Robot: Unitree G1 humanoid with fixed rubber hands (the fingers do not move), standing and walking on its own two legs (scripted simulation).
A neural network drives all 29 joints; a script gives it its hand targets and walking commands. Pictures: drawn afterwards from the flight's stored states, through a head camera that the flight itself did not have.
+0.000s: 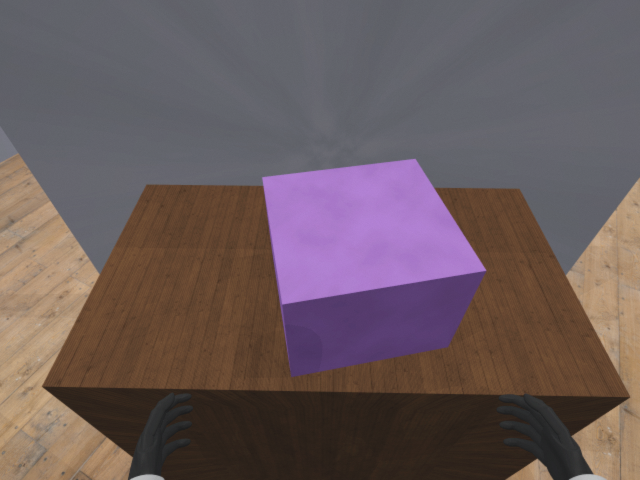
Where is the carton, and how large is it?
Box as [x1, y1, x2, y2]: [262, 159, 485, 376]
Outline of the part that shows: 415,159 262,177 274,267 291,376 446,347 448,345 485,272 485,269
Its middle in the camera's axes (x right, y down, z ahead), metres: +0.06 +0.04 +0.65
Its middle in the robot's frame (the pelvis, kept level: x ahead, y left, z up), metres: +0.45 -0.04 -0.02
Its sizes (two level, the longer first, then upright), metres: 0.270 0.257 0.208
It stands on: a pedestal, 0.65 m high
